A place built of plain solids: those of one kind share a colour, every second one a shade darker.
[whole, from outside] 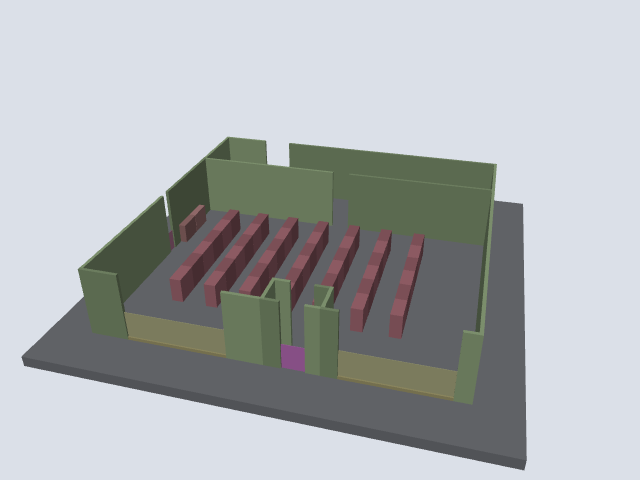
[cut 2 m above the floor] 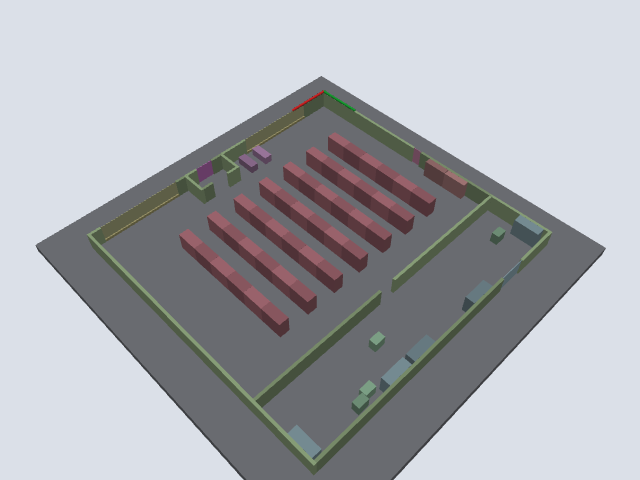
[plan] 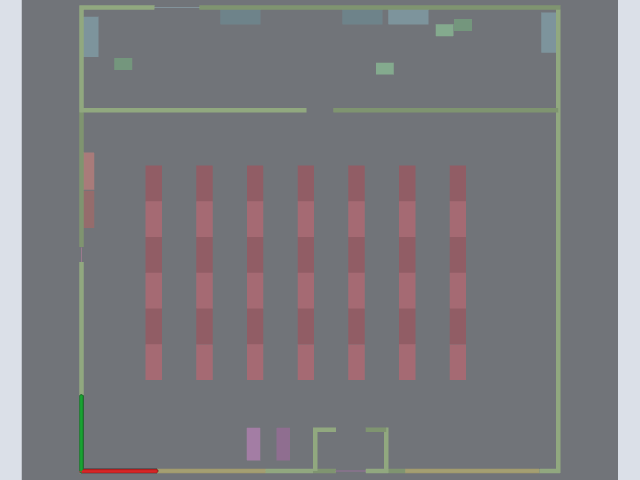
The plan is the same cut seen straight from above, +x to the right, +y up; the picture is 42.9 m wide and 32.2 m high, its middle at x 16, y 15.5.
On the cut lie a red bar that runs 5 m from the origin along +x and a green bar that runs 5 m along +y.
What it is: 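A store; runs of fixtures between aisles, tills by the way out, a stock room at the back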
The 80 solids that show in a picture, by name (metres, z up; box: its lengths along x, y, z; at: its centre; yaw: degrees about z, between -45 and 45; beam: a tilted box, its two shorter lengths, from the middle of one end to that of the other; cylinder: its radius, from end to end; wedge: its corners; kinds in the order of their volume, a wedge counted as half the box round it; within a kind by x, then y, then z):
{
 "wall_1": {"box": [0.3, 14.17, 6.59], "at": [0.0, 6.94, 3.24]},
 "wall_2": {"box": [0.3, 9.33, 6.59], "at": [0.0, 19.69, 3.24]},
 "wall_3": {"box": [0.3, 7.2, 6.59], "at": [0.0, 27.65, 3.24]},
 "wall_4": {"box": [3.49, 0.3, 6.59], "at": [1.6, 0.0, 3.24]},
 "wall_5": {"box": [5.05, 0.3, 6.59], "at": [2.37, 31.1, 3.24]},
 "wall_6": {"box": [15.09, 0.3, 6.59], "at": [7.55, 24.2, 3.24]},
 "wall_7": {"box": [3.49, 0.3, 6.59], "at": [14.09, 0.0, 3.24]},
 "wall_8": {"box": [0.3, 2.92, 6.59], "at": [15.69, 1.46, 3.24]},
 "wall_9": {"box": [1.53, 0.3, 6.59], "at": [16.3, 0.0, 3.24]},
 "wall_10": {"box": [1.38, 0.3, 6.59], "at": [16.38, 2.77, 3.24]},
 "wall_11": {"box": [1.38, 0.3, 6.59], "at": [19.76, 2.77, 3.24]},
 "wall_12": {"box": [1.53, 0.3, 6.59], "at": [19.83, 0.0, 3.24]},
 "wall_13": {"box": [24.24, 0.3, 6.59], "at": [20.02, 31.1, 3.24]},
 "wall_14": {"box": [0.3, 2.92, 6.59], "at": [20.45, 1.46, 3.24]},
 "wall_15": {"box": [1.42, 0.3, 6.59], "at": [21.01, 0.0, 3.24]},
 "wall_16": {"box": [15.09, 0.3, 6.59], "at": [24.44, 24.2, 3.24]},
 "wall_17": {"box": [1.42, 0.3, 6.59], "at": [31.43, 0.0, 3.24]},
 "wall_18": {"box": [0.3, 31.4, 6.59], "at": [31.99, 15.55, 3.24]},
 "run_bay_1": {"box": [1.1, 2.4, 2.45], "at": [4.85, 7.3, 1.18]},
 "run_bay_2": {"box": [1.1, 2.4, 2.45], "at": [4.85, 9.7, 1.18]},
 "run_bay_3": {"box": [1.1, 2.4, 2.45], "at": [4.85, 12.1, 1.18]},
 "run_bay_4": {"box": [1.1, 2.4, 2.45], "at": [4.85, 14.5, 1.18]},
 "run_bay_5": {"box": [1.1, 2.4, 2.45], "at": [4.85, 16.9, 1.18]},
 "run_bay_6": {"box": [1.1, 2.4, 2.45], "at": [4.85, 19.3, 1.18]},
 "run_bay_7": {"box": [1.1, 2.4, 2.45], "at": [8.25, 7.3, 1.18]},
 "run_bay_8": {"box": [1.1, 2.4, 2.45], "at": [8.25, 9.7, 1.18]},
 "run_bay_9": {"box": [1.1, 2.4, 2.45], "at": [8.25, 12.1, 1.18]},
 "run_bay_10": {"box": [1.1, 2.4, 2.45], "at": [8.25, 14.5, 1.18]},
 "run_bay_11": {"box": [1.1, 2.4, 2.45], "at": [8.25, 16.9, 1.18]},
 "run_bay_12": {"box": [1.1, 2.4, 2.45], "at": [8.25, 19.3, 1.18]},
 "run_bay_13": {"box": [1.1, 2.4, 2.45], "at": [11.65, 7.3, 1.18]},
 "run_bay_14": {"box": [1.1, 2.4, 2.45], "at": [11.65, 9.7, 1.18]},
 "run_bay_15": {"box": [1.1, 2.4, 2.45], "at": [11.65, 12.1, 1.18]},
 "run_bay_16": {"box": [1.1, 2.4, 2.45], "at": [11.65, 14.5, 1.18]},
 "run_bay_17": {"box": [1.1, 2.4, 2.45], "at": [11.65, 16.9, 1.18]},
 "run_bay_18": {"box": [1.1, 2.4, 2.45], "at": [11.65, 19.3, 1.18]},
 "run_bay_19": {"box": [1.1, 2.4, 2.45], "at": [15.05, 7.3, 1.18]},
 "run_bay_20": {"box": [1.1, 2.4, 2.45], "at": [15.05, 9.7, 1.18]},
 "run_bay_21": {"box": [1.1, 2.4, 2.45], "at": [15.05, 12.1, 1.18]},
 "run_bay_22": {"box": [1.1, 2.4, 2.45], "at": [15.05, 14.5, 1.18]},
 "run_bay_23": {"box": [1.1, 2.4, 2.45], "at": [15.05, 16.9, 1.18]},
 "run_bay_24": {"box": [1.1, 2.4, 2.45], "at": [15.05, 19.3, 1.18]},
 "run_bay_25": {"box": [1.1, 2.4, 2.45], "at": [18.45, 7.3, 1.18]},
 "run_bay_26": {"box": [1.1, 2.4, 2.45], "at": [18.45, 9.7, 1.18]},
 "run_bay_27": {"box": [1.1, 2.4, 2.45], "at": [18.45, 12.1, 1.18]},
 "run_bay_28": {"box": [1.1, 2.4, 2.45], "at": [18.45, 14.5, 1.18]},
 "run_bay_29": {"box": [1.1, 2.4, 2.45], "at": [18.45, 16.9, 1.18]},
 "run_bay_30": {"box": [1.1, 2.4, 2.45], "at": [18.45, 19.3, 1.18]},
 "run_bay_31": {"box": [1.1, 2.4, 2.45], "at": [21.85, 7.3, 1.18]},
 "run_bay_32": {"box": [1.1, 2.4, 2.45], "at": [21.85, 9.7, 1.18]},
 "run_bay_33": {"box": [1.1, 2.4, 2.45], "at": [21.85, 12.1, 1.18]},
 "run_bay_34": {"box": [1.1, 2.4, 2.45], "at": [21.85, 14.5, 1.18]},
 "run_bay_35": {"box": [1.1, 2.4, 2.45], "at": [21.85, 16.9, 1.18]},
 "run_bay_36": {"box": [1.1, 2.4, 2.45], "at": [21.85, 19.3, 1.18]},
 "run_bay_37": {"box": [1.1, 2.4, 2.45], "at": [25.25, 7.3, 1.18]},
 "run_bay_38": {"box": [1.1, 2.4, 2.45], "at": [25.25, 9.7, 1.18]},
 "run_bay_39": {"box": [1.1, 2.4, 2.45], "at": [25.25, 12.1, 1.18]},
 "run_bay_40": {"box": [1.1, 2.4, 2.45], "at": [25.25, 14.5, 1.18]},
 "run_bay_41": {"box": [1.1, 2.4, 2.45], "at": [25.25, 16.9, 1.18]},
 "run_bay_42": {"box": [1.1, 2.4, 2.45], "at": [25.25, 19.3, 1.18]},
 "stockrack_1": {"box": [1.0, 2.7, 2.45], "at": [0.65, 29.13, 1.18]},
 "stockrack_2": {"box": [2.7, 1.0, 2.45], "at": [10.66, 30.45, 1.18]},
 "stockrack_3": {"box": [2.7, 1.0, 2.45], "at": [18.84, 30.45, 1.18]},
 "stockrack_4": {"box": [2.7, 1.0, 2.45], "at": [21.93, 30.45, 1.18]},
 "stockrack_5": {"box": [1.0, 2.7, 2.45], "at": [31.34, 29.41, 1.18]},
 "wallshelf_1": {"box": [0.7, 2.5, 2.05], "at": [0.5, 17.56, 0.97]},
 "wallshelf_2": {"box": [0.7, 2.5, 2.05], "at": [0.5, 20.12, 0.97]},
 "stockpallet_1": {"box": [1.2, 0.8, 1.25], "at": [2.8, 27.31, 0.57]},
 "stockpallet_2": {"box": [1.2, 0.8, 1.25], "at": [20.35, 26.99, 0.57]},
 "stockpallet_3": {"box": [1.2, 0.8, 1.25], "at": [24.36, 29.57, 0.57]},
 "stockpallet_4": {"box": [1.2, 0.8, 1.25], "at": [25.59, 29.92, 0.57]},
 "till_body_1": {"box": [0.9, 2.2, 0.95], "at": [11.54, 1.8, 0.42]},
 "till_body_2": {"box": [0.9, 2.2, 0.95], "at": [13.54, 1.8, 0.42]},
 "wall_sill_front_1": {"box": [9.0, 0.3, 0.35], "at": [7.84, 0.0, 0.12]},
 "wall_sill_front_2": {"box": [9.0, 0.3, 0.35], "at": [26.22, 0.0, 0.12]},
 "front_pane_1": {"box": [9.0, 0.04, 2.5], "at": [7.84, 0.0, 1.55]},
 "front_pane_2": {"box": [9.0, 0.04, 2.5], "at": [26.22, 0.0, 1.55]},
 "goods_leaf_1": {"box": [3.0, 0.04, 3.05], "at": [6.4, 31.1, 1.48]},
 "front_doors_shut_1": {"box": [2.04, 0.04, 2.45], "at": [18.07, 0.0, 1.18]},
 "fire_exit_leaf_1": {"box": [0.04, 1.0, 2.15], "at": [0.0, 14.52, 1.02]}
}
